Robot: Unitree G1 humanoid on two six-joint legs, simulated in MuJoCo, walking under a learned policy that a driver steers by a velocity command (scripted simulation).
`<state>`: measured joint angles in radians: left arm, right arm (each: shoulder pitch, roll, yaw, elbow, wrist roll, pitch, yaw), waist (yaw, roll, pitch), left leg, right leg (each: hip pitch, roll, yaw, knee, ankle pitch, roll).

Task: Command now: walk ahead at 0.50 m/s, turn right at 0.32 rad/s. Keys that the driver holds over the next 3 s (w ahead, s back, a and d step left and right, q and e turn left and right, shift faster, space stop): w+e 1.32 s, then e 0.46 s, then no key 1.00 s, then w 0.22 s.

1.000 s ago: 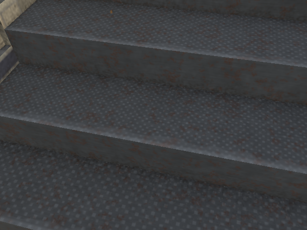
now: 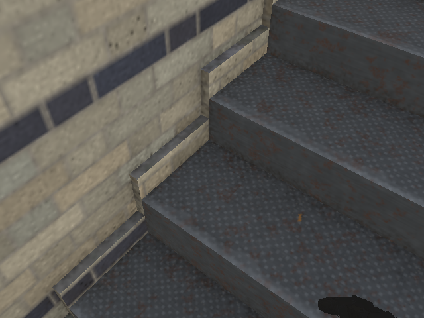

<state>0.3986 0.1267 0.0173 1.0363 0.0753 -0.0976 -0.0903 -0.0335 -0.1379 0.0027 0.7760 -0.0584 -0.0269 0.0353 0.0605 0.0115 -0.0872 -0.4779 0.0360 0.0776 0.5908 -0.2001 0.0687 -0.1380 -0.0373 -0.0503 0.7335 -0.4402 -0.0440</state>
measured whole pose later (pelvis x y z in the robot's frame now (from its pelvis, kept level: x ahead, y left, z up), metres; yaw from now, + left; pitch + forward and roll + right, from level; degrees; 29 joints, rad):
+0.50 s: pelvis +0.21 -0.05 +0.10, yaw -13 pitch +3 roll -2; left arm 0.34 0.16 0.01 0.94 0.05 -0.01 -0.07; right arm 0.24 -0.22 -0.05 0.95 -0.07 -0.05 0.08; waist 0.03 0.03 -0.12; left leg -0.83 -0.01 -0.27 1.85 0.14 0.23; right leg -0.62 0.16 -0.10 1.04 -0.48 -0.14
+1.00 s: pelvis +0.48 -0.08 +0.25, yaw -33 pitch +7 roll +5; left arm 0.46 0.13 0.03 1.14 0.05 -0.09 -0.12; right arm -0.10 -0.08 0.06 0.75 -0.05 -0.05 0.04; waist 0.00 -0.06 -0.14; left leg -0.83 0.03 0.20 1.12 -0.42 0.09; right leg -0.49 0.09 0.24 1.37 0.02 -0.14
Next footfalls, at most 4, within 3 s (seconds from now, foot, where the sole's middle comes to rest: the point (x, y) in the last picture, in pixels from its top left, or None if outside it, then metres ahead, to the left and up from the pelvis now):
0.38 right None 0.28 -0.11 -0.60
0.90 left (259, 225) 0.65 -0.05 -0.43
1.48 right None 0.71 -0.47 -0.26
2.10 left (349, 110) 0.94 -0.30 -0.26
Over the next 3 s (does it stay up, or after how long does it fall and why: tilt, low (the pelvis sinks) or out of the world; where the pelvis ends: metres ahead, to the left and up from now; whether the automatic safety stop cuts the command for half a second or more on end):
stays up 0.79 -0.38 0.50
